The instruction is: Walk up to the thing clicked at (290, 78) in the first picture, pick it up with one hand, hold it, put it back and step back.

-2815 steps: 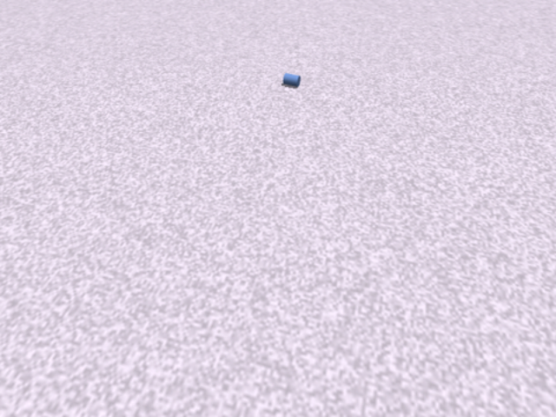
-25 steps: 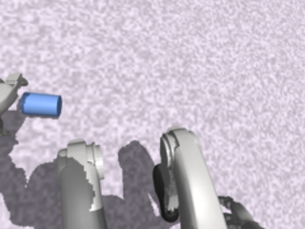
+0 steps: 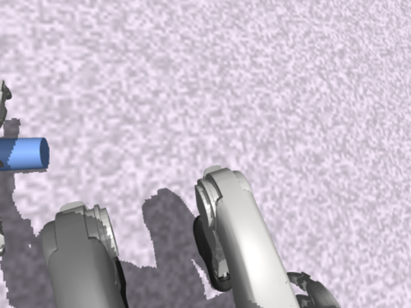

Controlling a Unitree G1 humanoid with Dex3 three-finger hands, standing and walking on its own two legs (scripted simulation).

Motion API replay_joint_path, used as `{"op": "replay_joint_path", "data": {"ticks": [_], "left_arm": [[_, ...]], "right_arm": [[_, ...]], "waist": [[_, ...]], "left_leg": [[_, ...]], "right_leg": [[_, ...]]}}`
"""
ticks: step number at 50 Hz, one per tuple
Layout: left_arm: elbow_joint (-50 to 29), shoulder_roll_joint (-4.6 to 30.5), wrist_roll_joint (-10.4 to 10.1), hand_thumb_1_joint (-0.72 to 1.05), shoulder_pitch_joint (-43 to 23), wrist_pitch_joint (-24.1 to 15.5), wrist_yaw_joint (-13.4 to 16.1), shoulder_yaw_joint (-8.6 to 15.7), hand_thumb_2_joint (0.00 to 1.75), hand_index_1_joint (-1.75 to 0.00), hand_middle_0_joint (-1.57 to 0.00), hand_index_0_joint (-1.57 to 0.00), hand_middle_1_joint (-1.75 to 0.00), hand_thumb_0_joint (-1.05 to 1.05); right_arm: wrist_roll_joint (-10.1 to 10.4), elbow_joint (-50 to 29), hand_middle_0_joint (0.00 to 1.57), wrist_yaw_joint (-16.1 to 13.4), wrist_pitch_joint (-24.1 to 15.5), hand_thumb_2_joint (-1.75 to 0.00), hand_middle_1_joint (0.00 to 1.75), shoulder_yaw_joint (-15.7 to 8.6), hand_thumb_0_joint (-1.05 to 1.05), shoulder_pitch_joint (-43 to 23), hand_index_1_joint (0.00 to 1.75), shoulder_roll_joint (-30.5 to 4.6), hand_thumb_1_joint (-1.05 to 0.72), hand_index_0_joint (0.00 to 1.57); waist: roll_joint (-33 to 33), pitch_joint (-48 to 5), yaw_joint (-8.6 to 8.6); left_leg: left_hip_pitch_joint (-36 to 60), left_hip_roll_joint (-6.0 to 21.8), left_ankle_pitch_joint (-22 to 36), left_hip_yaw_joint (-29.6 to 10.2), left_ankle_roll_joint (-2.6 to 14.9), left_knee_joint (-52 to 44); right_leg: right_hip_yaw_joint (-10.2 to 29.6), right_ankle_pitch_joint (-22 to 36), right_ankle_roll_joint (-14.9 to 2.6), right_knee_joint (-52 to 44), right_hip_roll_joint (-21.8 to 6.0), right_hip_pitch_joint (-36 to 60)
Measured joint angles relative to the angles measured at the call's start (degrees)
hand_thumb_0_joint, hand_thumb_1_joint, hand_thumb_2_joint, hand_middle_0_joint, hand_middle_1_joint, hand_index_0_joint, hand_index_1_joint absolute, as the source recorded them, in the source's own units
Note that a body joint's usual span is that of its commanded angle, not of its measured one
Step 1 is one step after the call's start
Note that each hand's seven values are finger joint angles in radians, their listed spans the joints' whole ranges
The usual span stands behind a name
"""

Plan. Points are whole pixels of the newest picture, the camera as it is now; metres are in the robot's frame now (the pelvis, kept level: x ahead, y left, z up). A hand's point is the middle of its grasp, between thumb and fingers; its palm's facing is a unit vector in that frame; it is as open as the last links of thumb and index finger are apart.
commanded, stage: approach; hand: left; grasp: from above
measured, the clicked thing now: (18, 154) +0.46 +0.29 -0.28
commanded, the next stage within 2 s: close in in 0.08 s
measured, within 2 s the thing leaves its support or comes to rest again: neither
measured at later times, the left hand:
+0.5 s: hand out of the picture +0.40 +0.30 -0.19, palm faces -0.44 -0.03 -0.90, open 13.8 cm
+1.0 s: hand (9, 155) +0.45 +0.29 -0.23, palm faces -0.51 -0.05 -0.86, open 13.8 cm
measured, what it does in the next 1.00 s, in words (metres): stands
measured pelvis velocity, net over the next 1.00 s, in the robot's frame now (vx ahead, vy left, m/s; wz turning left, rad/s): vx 0.00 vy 0.00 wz -0.04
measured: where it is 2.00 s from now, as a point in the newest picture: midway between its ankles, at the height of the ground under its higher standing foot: (169, 285)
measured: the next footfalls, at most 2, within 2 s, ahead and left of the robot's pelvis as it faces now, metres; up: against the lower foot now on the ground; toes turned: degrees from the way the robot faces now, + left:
none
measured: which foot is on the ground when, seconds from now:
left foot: down 0.00-1.00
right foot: down 0.00-1.00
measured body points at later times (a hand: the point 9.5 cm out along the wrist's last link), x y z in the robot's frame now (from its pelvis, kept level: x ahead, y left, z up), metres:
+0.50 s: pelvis -0.01 +0.00 -0.01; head +0.21 +0.11 +0.38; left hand +0.42 +0.30 -0.14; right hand +0.11 -0.28 -0.09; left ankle +0.07 +0.13 -0.28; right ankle +0.10 -0.13 -0.28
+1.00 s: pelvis +0.00 +0.00 -0.02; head +0.26 +0.09 +0.34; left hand +0.47 +0.29 -0.18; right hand +0.04 -0.26 -0.11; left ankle +0.07 +0.13 -0.28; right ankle +0.10 -0.13 -0.28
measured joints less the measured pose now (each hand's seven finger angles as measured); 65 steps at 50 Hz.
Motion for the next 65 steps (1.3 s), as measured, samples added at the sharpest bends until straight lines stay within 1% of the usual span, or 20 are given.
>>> {"op": "replay_joint_path", "data": {"ticks": [5, 8, 10, 12, 14, 17, 20, 22, 26, 29, 32, 39, 41, 47, 50, 53, 56, 59, 62, 65], "left_arm": [[-5.75, -0.21, -4.97, -0.43, 4.04, -2.01, -8.09, -1.85, 0.90, -0.99, -0.06, -0.12, -1.06, 0.00], [-9.39, -0.66, -6.37, -0.42, 6.97, -6.13, -11.05, -2.31, 0.89, -0.99, -0.06, -0.13, -1.07, 0.00], [-12.58, -1.04, -6.60, -0.41, 9.34, -9.77, -11.62, -1.62, 0.89, -0.99, -0.07, -0.14, -1.07, 0.00], [-15.56, -1.44, -5.82, -0.40, 11.56, -13.08, -10.46, -0.84, 0.89, -0.98, -0.08, -0.14, -1.06, 0.00], [-16.14, -1.84, -4.29, -0.40, 12.23, -15.42, -7.78, -0.82, 0.88, -0.97, -0.08, -0.15, -1.05, 0.00], [-10.67, -1.91, -1.15, -0.39, 10.08, -16.94, -2.61, -1.86, 0.88, -0.94, -0.09, -0.15, -1.02, 0.00], [-3.17, -1.33, 3.16, -0.40, 6.87, -16.62, 2.16, -2.80, 0.89, -0.93, -0.08, -0.14, -1.00, 0.00], [0.91, -1.04, 5.28, -0.40, 5.04, -15.61, 4.94, -3.34, 0.90, -0.93, -0.08, -0.13, -0.99, 0.00], [6.08, -1.49, 7.16, -0.41, 2.73, -12.03, 9.41, -4.61, 0.91, -0.93, -0.07, -0.11, -0.98, 0.00], [8.19, -2.15, 7.50, -0.41, 1.87, -8.92, 11.34, -5.20, 0.91, -0.93, -0.07, -0.11, -0.99, 0.00], [9.49, -2.42, 6.95, -0.41, 1.40, -6.12, 12.01, -5.11, 0.91, -0.94, -0.06, -0.10, -0.99, 0.00], [9.51, -0.52, 3.60, -0.41, 0.27, -3.16, 9.63, -2.79, 0.90, -0.95, -0.06, -0.11, -1.01, 0.00], [8.73, 0.64, 2.71, -0.41, 0.21, -3.27, 8.59, -1.41, 0.89, -0.95, -0.06, -0.11, -1.01, 0.00], [7.14, 3.53, 0.57, -0.41, 1.24, -5.04, 4.51, 0.78, 0.89, -0.94, -0.05, -0.11, -1.01, 0.00], [6.01, 4.38, 0.49, -0.41, 2.42, -7.29, 3.07, 1.20, 0.90, -0.94, -0.06, -0.11, -1.01, 0.00], [5.89, 5.04, 0.89, -0.40, 2.99, -10.02, 2.72, 0.64, 0.90, -0.94, -0.06, -0.11, -1.00, 0.00], [6.15, 5.35, 1.89, -0.40, 3.47, -12.42, 4.29, -0.12, 0.91, -0.94, -0.07, -0.11, -1.00, 0.00], [6.29, 4.86, 3.28, -0.40, 3.98, -13.62, 7.20, -1.45, 0.91, -0.92, -0.07, -0.11, -0.98, 0.00], [7.01, 3.81, 4.86, -0.40, 4.23, -13.14, 10.81, -2.87, 0.90, -0.92, -0.07, -0.11, -0.97, 0.00], [8.79, 2.53, 5.98, -0.40, 3.90, -11.13, 14.15, -4.53, 0.91, -0.91, -0.07, -0.11, -0.97, 0.00]], "right_arm": [[0.62, -0.26, 0.20, 0.37, 1.07, -0.89, 0.30, -0.50, 0.00, 0.74, 0.30, 0.31, -0.92, 0.20], [0.55, -0.71, 0.20, 0.58, 1.67, -0.89, 0.30, -0.83, 0.00, 0.61, 0.30, 0.04, -0.92, 0.20], [0.43, -1.36, 0.21, 0.58, 2.13, -0.89, 0.30, -1.25, 0.00, 0.42, 0.30, -0.38, -0.92, 0.20], [0.31, -1.91, 0.21, 0.57, 2.65, -0.89, 0.30, -1.77, 0.00, -0.03, 0.30, -0.96, -0.91, 0.20], [0.22, -1.89, 0.21, 0.48, 3.07, -0.89, 0.30, -2.25, 0.00, -0.81, 0.30, -1.51, -0.91, 0.20], [-0.03, -0.97, 0.20, 0.17, 3.17, -0.89, 0.30, -2.33, 0.00, -3.04, 0.30, -2.13, -0.91, 0.20], [-0.72, -0.40, 0.20, -0.07, 2.53, -0.89, 0.30, -1.97, 0.00, -5.33, 0.30, -2.19, -0.91, 0.20], [-1.43, -0.13, 0.20, -0.10, 1.78, -0.89, 0.30, -1.64, 0.00, -6.42, 0.30, -1.99, -0.91, 0.20], [-3.02, 1.25, 0.20, -0.07, 0.09, -0.89, 0.30, -0.90, 0.00, -7.40, 0.30, -1.14, -0.90, 0.20], [-3.97, 2.48, 0.20, 0.17, -1.26, -0.89, 0.30, -0.23, 0.00, -7.28, 0.30, -0.43, -0.90, 0.20], [-4.47, 3.28, 0.20, 0.61, -2.43, -0.89, 0.30, 0.61, 0.00, -6.68, 0.30, 0.11, -0.90, 0.20], [-4.94, 3.24, 0.20, 2.15, -5.03, -0.90, 0.30, 2.78, 0.00, -4.15, 0.30, 0.21, -0.91, 0.20], [-4.99, 2.65, 0.20, 2.53, -5.26, -0.90, 0.30, 3.33, 0.00, -3.35, 0.30, 0.16, -0.91, 0.20], [-5.26, 0.57, 0.21, 3.19, -4.82, -0.90, 0.30, 4.29, 0.00, -1.82, 0.30, -0.33, -0.91, 0.20], [-5.51, -0.56, 0.21, 3.18, -3.91, -0.90, 0.30, 4.50, 0.00, -1.57, 0.30, -0.81, -0.91, 0.20], [-5.97, -1.15, 0.21, 3.22, -3.31, -0.90, 0.30, 4.89, 0.00, -1.84, 0.30, -1.42, -0.91, 0.20], [-6.45, -1.00, 0.21, 3.04, -2.99, -0.90, 0.30, 5.19, 0.00, -2.56, 0.30, -1.97, -0.91, 0.20], [-7.27, -0.04, 0.20, 2.81, -2.84, -0.90, 0.30, 5.34, 0.00, -3.66, 0.30, -2.35, -0.90, 0.20], [-8.12, 1.01, 0.20, 2.69, -2.97, -0.90, 0.30, 5.28, 0.00, -4.86, 0.30, -2.47, -0.90, 0.20], [-8.78, 1.82, 0.20, 2.94, -3.64, -0.90, 0.30, 5.28, 0.00, -6.07, 0.30, -2.47, -0.90, 0.20]], "waist": [[0.42, 0.60, 2.52], [0.17, 1.17, 4.33], [-0.13, 1.48, 5.51], [-0.54, 1.53, 6.43], [-1.22, 1.10, 7.04], [-2.26, 0.16, 6.81], [-3.19, -0.42, 5.65], [-3.76, -0.45, 4.74], [-4.61, -0.69, 3.24], [-4.77, -0.74, 2.18], [-4.50, -0.50, 1.12], [-3.29, 1.69, -0.79], [-3.10, 2.42, -1.16], [-2.70, 4.25, -1.65], [-2.99, 5.23, -1.26], [-4.01, 6.06, -0.84], [-5.10, 6.22, -0.48], [-5.76, 5.72, -0.17], [-6.01, 4.78, -0.05], [-6.06, 3.79, -0.18]], "left_leg": [[1.57, -0.26, -0.36, 0.20, -0.29, -1.47], [2.57, -0.45, -0.46, -0.20, -0.47, -1.92], [3.12, -0.53, -0.53, -0.63, -0.59, -1.88], [3.55, -0.58, -0.58, -0.88, -0.58, -1.68], [3.76, -0.54, -0.56, -0.78, -0.45, -1.41], [3.52, -0.48, -0.23, -0.38, -0.11, -0.84], [2.81, -0.43, 0.31, -0.16, 0.17, 0.00], [2.26, -0.44, 0.72, -0.06, 0.31, 0.60], [0.81, -0.50, 1.37, -0.02, 0.45, 1.64], [-0.23, -0.64, 1.57, -0.10, 0.48, 2.33], [-1.07, -0.73, 1.45, -0.30, 0.47, 3.03], [-1.93, -0.71, 0.13, -1.07, 0.40, 4.87], [-1.85, -0.60, -0.43, -1.41, 0.26, 5.27], [-1.15, -0.61, -1.64, -2.60, -0.33, 5.87], [-0.47, -0.61, -1.84, -3.04, -0.60, 5.71], [0.53, -0.47, -1.97, -3.26, -0.76, 5.62], [1.24, -0.28, -2.06, -3.53, -0.86, 5.70], [1.54, -0.09, -2.15, -3.65, -0.77, 5.75], [1.47, 0.08, -2.20, -3.52, -0.50, 5.70], [1.18, 0.18, -2.17, -3.27, -0.10, 5.71]], "right_leg": [[0.03, -0.77, -0.11, -1.10, -0.57, 1.65], [-0.41, -0.98, -0.30, -1.71, -0.80, 2.91], [-0.83, -1.02, -0.47, -1.95, -0.83, 3.68], [-1.07, -1.05, -0.57, -1.98, -0.82, 4.30], [-0.98, -0.99, -0.75, -1.76, -0.75, 4.52], [-0.62, -0.73, -1.00, -1.13, -0.62, 4.27], [-0.38, -0.19, -1.17, -0.35, -0.39, 3.56], [-0.24, 0.18, -1.23, 0.24, -0.25, 3.02], [-0.10, 0.76, -1.25, 1.21, -0.02, 1.64], [-0.12, 0.88, -1.23, 1.83, 0.02, 0.72], [-0.22, 0.79, -1.11, 2.39, 0.08, -0.01], [-0.64, -0.08, -0.30, 3.68, 0.38, -0.78], [-0.85, -0.32, -0.09, 3.90, 0.53, -0.81], [-1.75, -0.98, 0.26, 4.00, 0.62, -0.21], [-2.14, -1.02, 0.15, 3.69, 0.60, 0.43], [-2.31, -0.87, 0.19, 3.54, 0.73, 1.21], [-2.53, -0.65, 0.12, 3.45, 0.94, 1.75], [-2.66, -0.55, -0.07, 3.27, 1.11, 2.06], [-2.64, -0.54, -0.39, 3.05, 1.22, 2.10], [-2.51, -0.55, -0.64, 2.94, 1.28, 1.98]]}}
